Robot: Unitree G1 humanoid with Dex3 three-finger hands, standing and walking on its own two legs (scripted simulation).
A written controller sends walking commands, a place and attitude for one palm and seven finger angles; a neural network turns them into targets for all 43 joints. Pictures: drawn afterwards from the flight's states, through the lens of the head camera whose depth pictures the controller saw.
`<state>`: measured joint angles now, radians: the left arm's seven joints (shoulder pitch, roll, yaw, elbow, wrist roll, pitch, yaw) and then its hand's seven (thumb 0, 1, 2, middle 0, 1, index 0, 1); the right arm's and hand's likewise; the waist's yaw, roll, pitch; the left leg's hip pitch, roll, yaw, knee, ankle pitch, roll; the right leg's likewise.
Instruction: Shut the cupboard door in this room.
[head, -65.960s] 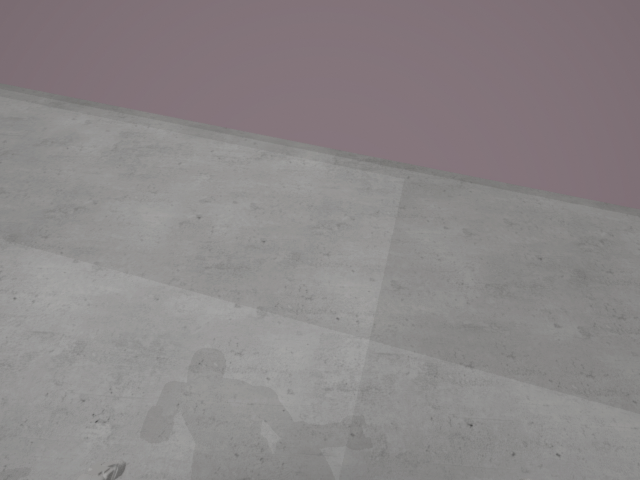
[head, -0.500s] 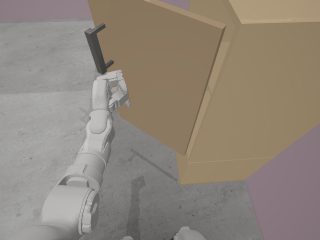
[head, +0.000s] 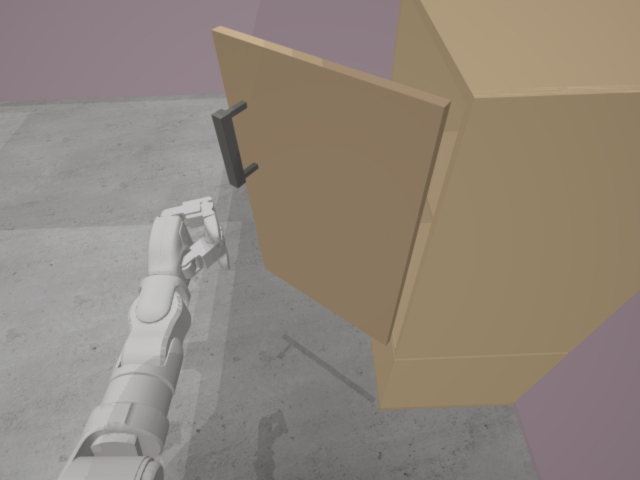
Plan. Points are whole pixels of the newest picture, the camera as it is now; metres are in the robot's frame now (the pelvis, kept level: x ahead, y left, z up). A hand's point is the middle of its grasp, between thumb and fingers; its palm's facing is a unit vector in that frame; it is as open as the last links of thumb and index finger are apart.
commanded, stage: draw the hand back to the body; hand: left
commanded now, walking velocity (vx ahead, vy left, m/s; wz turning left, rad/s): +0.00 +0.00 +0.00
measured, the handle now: (238, 145) +0.62 +0.15 +0.08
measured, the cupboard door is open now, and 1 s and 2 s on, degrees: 51 51 51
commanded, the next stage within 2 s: step back with the hand held close in 1.26 s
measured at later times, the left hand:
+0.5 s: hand (97, 315) +0.26 +0.22 +0.14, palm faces +0.26 -0.94 -0.24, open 3.5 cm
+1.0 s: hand out of the picture +0.17 +0.31 +0.18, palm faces +0.53 -0.74 -0.41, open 6.9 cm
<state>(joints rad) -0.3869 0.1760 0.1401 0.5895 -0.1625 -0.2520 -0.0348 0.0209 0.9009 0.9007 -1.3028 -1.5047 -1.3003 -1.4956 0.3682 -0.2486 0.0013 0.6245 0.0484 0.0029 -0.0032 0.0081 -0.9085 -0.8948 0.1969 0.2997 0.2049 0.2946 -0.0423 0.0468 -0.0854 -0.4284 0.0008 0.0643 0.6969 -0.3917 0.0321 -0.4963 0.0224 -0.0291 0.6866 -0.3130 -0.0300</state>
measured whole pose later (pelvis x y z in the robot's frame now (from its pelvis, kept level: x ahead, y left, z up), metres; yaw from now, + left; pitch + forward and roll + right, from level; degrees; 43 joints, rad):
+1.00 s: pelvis +0.01 +0.02 +0.02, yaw +3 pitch -5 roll -1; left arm 0.47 0.35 0.37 -0.37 -0.07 -0.07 0.11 0.02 0.89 0.90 -0.30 -0.41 -0.30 -0.40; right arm 0.21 -0.24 0.01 0.63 0.02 -0.05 -0.07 0.01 -0.91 -0.90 0.20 0.30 0.20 0.29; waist 0.08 0.08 0.01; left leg -0.06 -0.04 0.02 0.42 -0.29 0.06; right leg -0.09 -0.01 -0.06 0.39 -0.21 0.01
